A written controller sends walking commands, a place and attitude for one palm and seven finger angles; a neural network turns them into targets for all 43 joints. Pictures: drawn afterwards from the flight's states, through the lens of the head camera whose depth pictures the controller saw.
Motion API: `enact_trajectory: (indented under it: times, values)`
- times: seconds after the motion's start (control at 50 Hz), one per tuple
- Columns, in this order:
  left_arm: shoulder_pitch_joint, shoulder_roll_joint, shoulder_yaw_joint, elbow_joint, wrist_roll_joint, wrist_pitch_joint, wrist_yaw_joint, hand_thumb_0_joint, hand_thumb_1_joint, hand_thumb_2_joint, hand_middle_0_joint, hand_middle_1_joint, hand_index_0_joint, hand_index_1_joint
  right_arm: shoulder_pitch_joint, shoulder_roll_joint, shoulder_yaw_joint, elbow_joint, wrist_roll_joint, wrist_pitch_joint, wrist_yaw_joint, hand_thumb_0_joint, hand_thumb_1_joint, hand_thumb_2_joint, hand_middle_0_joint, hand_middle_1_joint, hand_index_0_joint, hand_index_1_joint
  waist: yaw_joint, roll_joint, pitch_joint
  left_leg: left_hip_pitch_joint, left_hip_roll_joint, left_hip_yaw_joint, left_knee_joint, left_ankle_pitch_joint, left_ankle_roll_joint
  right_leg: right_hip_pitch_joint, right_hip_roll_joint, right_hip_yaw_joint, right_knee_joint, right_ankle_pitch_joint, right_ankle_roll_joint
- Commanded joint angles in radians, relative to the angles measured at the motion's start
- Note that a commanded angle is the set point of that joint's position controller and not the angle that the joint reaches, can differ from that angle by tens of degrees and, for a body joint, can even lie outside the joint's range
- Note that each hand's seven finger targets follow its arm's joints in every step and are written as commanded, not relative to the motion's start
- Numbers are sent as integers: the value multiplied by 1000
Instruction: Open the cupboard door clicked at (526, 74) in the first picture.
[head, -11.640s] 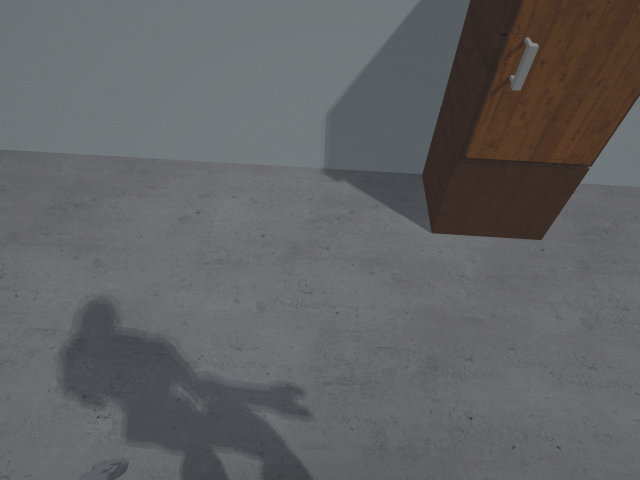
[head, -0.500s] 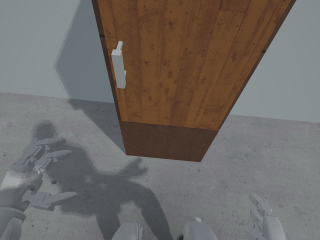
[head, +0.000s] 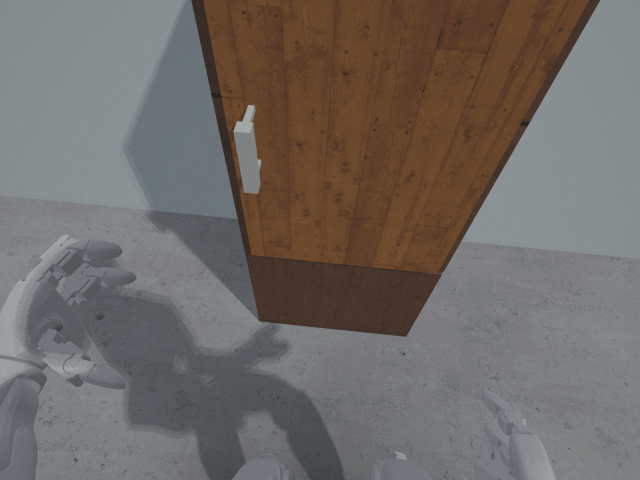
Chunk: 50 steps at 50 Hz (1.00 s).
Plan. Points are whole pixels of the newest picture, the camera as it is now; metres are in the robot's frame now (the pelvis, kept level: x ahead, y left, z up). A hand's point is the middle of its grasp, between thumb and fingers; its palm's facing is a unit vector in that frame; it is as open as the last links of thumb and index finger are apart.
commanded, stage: raise the hand with hooked fingers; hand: left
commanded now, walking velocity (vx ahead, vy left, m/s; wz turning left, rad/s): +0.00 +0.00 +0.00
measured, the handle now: (251, 150) +0.56 +0.15 +0.06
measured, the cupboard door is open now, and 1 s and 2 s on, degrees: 0 0 0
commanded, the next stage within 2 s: move the hooked fingers beside the handle in 0.60 s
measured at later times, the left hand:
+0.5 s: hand (115, 296) +0.29 +0.26 +0.07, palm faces -0.01 -1.00 -0.03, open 14.0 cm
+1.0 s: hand (133, 269) +0.33 +0.25 +0.07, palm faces -0.03 -1.00 +0.00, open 14.0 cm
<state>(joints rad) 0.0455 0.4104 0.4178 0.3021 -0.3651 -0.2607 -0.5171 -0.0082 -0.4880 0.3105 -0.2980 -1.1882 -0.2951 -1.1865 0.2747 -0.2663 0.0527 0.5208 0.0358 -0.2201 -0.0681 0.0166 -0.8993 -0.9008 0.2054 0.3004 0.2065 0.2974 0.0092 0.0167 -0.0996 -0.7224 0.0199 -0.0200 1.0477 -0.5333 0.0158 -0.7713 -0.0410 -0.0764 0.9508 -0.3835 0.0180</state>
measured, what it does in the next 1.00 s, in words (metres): stands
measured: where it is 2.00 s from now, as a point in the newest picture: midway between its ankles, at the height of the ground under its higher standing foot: outside the picture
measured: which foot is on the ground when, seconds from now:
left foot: down 0.00-1.00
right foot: down 0.00-1.00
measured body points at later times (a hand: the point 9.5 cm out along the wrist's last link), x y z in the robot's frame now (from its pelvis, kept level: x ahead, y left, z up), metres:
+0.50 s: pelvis +0.00 -0.01 +0.01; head +0.06 +0.00 +0.45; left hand +0.29 +0.31 +0.08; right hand +0.15 -0.27 -0.07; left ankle -0.01 +0.10 -0.67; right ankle +0.05 -0.14 -0.67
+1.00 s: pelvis -0.01 -0.01 +0.00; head +0.06 +0.00 +0.44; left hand +0.33 +0.31 +0.07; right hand +0.14 -0.27 -0.08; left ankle -0.01 +0.10 -0.67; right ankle +0.05 -0.14 -0.67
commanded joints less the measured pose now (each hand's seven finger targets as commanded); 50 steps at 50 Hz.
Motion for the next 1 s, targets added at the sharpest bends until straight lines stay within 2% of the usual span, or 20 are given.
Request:
enact_trajectory:
  times: [0.0, 0.06, 0.1, 0.14, 0.22, 0.34, 0.38, 0.48, 0.5, 0.56, 0.62, 0.68, 0.7, 0.76, 0.78, 0.8, 0.86, 0.88, 0.92, 0.98]
  values:
    - [-212, 254, 103, -155, -27, -56, -15, 0, -500, 300, -300, -1200, -300, -1200, 1, -164, -80, -135, 8, -44, -16, 0, -900, -900, 200, 300, 200, 300, -10, 78, -256, 92, -27, -20, -218, 352, -18, 219, 55, 4, -100, 154, -47]
    - [-258, 286, 127, -130, -30, -55, -22, 0, -500, 300, -300, -1200, -300, -1200, 9, -165, -79, -132, 5, -36, -17, 0, -900, -900, 200, 300, 200, 300, -7, 90, -264, 104, -27, -15, -222, 382, -19, 241, 56, 9, -105, 184, -49]
    - [-246, 268, 118, -85, -32, -49, -29, 0, -500, 300, -300, -1200, -300, -1200, 16, -165, -80, -134, 7, -31, -18, 0, -900, -900, 200, 300, 200, 300, -11, 50, -255, 88, -28, -11, -226, 360, -16, 246, 55, 11, -115, 176, -45]
    - [-220, 256, 113, -63, -40, -46, -40, 0, -500, 300, -300, -1200, -300, -1200, 13, -165, -81, -143, 6, -28, -14, 0, -900, -900, 200, 300, 200, 300, -2, 44, -249, 75, -30, -7, -225, 368, -13, 263, 57, 15, -117, 189, -50]
    - [-227, 265, 113, -99, -28, -56, -32, 0, -500, 300, -300, -1200, -300, -1200, 20, -165, -88, -149, 6, -20, -7, 0, -900, -900, 200, 300, 200, 300, -4, 72, -265, 90, -29, 0, -227, 383, -13, 258, 52, 19, -118, 210, -44]
    - [-256, 290, 139, -123, -38, -89, -15, 0, -500, 300, -300, -1200, -300, -1200, 19, -163, -86, -150, 2, -14, -9, 0, -900, -900, 200, 300, 200, 300, -5, 63, -267, 70, -32, 5, -220, 358, -9, 285, 57, 32, -118, 201, -47]
    - [-242, 286, 138, -120, -30, -97, -15, 0, -500, 300, -300, -1200, -300, -1200, 22, -157, -85, -147, 3, -13, -10, 0, -900, -900, 200, 300, 200, 300, -3, 99, -288, 88, -32, 10, -223, 368, -10, 287, 53, 36, -117, 214, -44]
    - [-245, 263, 117, -77, -34, -85, -26, 0, -500, 300, -300, -1200, -300, -1200, 17, -158, -84, -142, 7, -9, -15, 0, -900, -900, 200, 300, 200, 300, -16, 54, -249, 59, -32, 13, -224, 316, -5, 279, 51, 41, -135, 179, -39]
    - [-254, 264, 114, -88, -32, -85, -26, 0, -500, 300, -300, -1200, -300, -1200, 14, -159, -83, -143, 8, -10, -16, 0, -900, -900, 200, 300, 200, 300, -13, 70, -254, 63, -33, 10, -229, 307, -7, 272, 49, 38, -134, 166, -40]
    - [-266, 281, 125, -96, -33, -86, -28, 0, -500, 300, -300, -1200, -300, -1200, 14, -158, -82, -143, 5, -12, -18, 0, -900, -900, 200, 300, 200, 300, -13, 58, -273, 71, -32, 7, -225, 323, -5, 287, 51, 41, -131, 182, -41]
    - [-248, 261, 120, -52, -38, -79, -32, 0, -500, 300, -300, -1200, -300, -1200, 10, -158, -80, -143, 8, -11, -21, 0, -900, -900, 200, 300, 200, 300, -16, 20, -238, 35, -34, 12, -222, 274, -3, 275, 48, 49, -146, 135, -36]
    - [-274, 269, 115, -53, -34, -79, -37, 0, -500, 300, -300, -1200, -300, -1200, 6, -159, -77, -146, 8, -11, -21, 0, -900, -900, 200, 300, 200, 300, -16, 38, -239, 37, -35, 11, -221, 268, -3, 274, 48, 51, -143, 126, -40]
    - [-316, 274, 109, -53, -27, -83, -33, 0, -500, 300, -300, -1200, -300, -1200, 7, -160, -77, -137, 8, -10, -24, 0, -900, -900, 200, 300, 200, 300, -24, 56, -232, 40, -32, 9, -222, 259, -4, 256, 47, 48, -141, 116, -39]
    - [-434, 283, 98, -25, -21, -91, -31, 0, -500, 300, -300, -1200, -300, -1200, 16, -162, -75, -121, 7, -11, -33, 0, -900, -900, 200, 300, 200, 300, -42, 44, -233, 35, -30, 6, -209, 239, -3, 238, 50, 55, -138, 94, -39]
    - [-446, 283, 89, -16, -11, -94, -30, 0, -500, 300, -300, -1200, -300, -1200, 17, -163, -75, -119, 9, -12, -35, 0, -900, -900, 200, 300, 200, 300, -38, 72, -237, 42, -30, 2, -214, 241, -5, 229, 49, 51, -132, 94, -42]
    - [-475, 252, 55, -15, -7, -95, -31, 0, -500, 300, -300, -1200, -300, -1200, 16, -158, -74, -119, 9, -14, -36, 0, -900, -900, 200, 300, 200, 300, -47, 81, -239, 52, -30, 1, -216, 228, -4, 209, 48, 47, -132, 80, -40]
    - [-565, 307, 75, 51, 11, -87, -27, 0, -500, 300, -300, -1200, -300, -1200, 26, -168, -70, -101, 8, -7, -42, 0, -900, -900, 200, 300, 200, 300, -52, 65, -248, 28, -28, 0, -207, 205, -4, 207, 47, 55, -131, 55, -42]
    - [-579, 301, 70, 88, 16, -83, -27, 0, -500, 300, -300, -1200, -300, -1200, 27, -168, -69, -98, 9, -4, -42, 0, -900, -900, 200, 300, 200, 300, -52, 64, -248, 22, -29, -1, -210, 201, -5, 205, 45, 54, -128, 52, -42]
    - [-609, 301, 61, 105, 25, -81, -23, 0, -500, 300, -300, -1200, -300, -1200, 30, -167, -69, -99, 9, 0, -40, 0, -900, -900, 200, 300, 200, 300, -48, 88, -256, 30, -30, -1, -215, 208, -6, 197, 43, 52, -125, 60, -43]
    - [-604, 342, 99, 134, 33, -80, -19, 0, -500, 300, -300, -1200, -300, -1200, 46, -170, -72, -102, 6, 15, -32, 0, -900, -900, 200, 300, 200, 300, -29, 85, -321, 40, -27, 0, -208, 280, -10, 235, 46, 47, -103, 136, -46]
